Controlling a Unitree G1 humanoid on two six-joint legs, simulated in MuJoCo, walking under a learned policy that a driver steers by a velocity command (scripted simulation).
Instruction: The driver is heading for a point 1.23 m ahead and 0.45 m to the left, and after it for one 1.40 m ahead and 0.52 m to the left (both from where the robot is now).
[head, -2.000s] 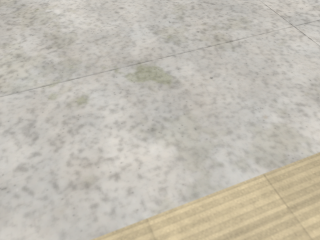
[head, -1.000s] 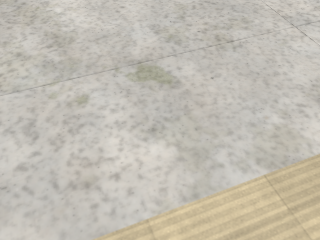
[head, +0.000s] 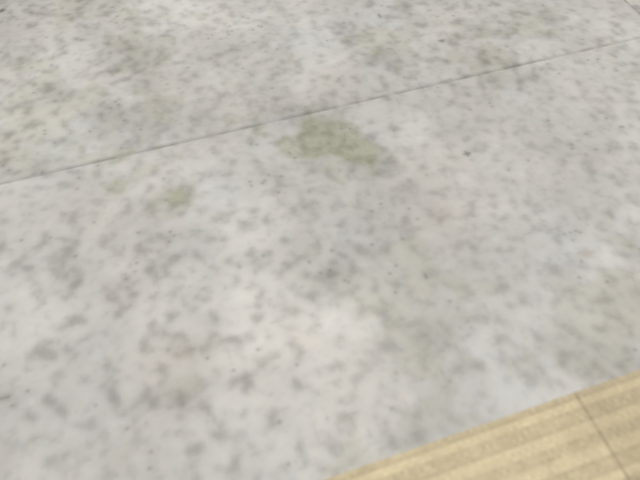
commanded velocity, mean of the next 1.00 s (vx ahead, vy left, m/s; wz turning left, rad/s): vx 0.49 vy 0.00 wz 0.22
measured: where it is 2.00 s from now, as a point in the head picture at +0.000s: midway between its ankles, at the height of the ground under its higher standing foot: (246, 235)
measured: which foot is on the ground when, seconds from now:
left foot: up 0.00-0.02, down 0.04-0.58, up 0.60-1.00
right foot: down 0.00-0.06, up 0.08-0.56, down 0.58-1.00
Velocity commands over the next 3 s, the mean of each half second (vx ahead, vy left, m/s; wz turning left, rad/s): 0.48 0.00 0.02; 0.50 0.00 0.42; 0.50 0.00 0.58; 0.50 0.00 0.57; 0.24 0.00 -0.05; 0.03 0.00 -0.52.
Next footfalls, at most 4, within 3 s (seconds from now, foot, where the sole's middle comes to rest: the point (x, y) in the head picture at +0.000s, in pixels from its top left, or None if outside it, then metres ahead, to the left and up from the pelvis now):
0.04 left None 0.19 0.08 -0.76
0.58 right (399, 447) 0.51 -0.09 -0.76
1.14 left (293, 340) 0.74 0.15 -0.76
1.70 right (284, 212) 1.12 0.21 -0.76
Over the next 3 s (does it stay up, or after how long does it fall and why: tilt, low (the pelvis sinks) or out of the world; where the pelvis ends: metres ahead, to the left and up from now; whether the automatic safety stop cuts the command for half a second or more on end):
stays up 1.13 0.40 0.02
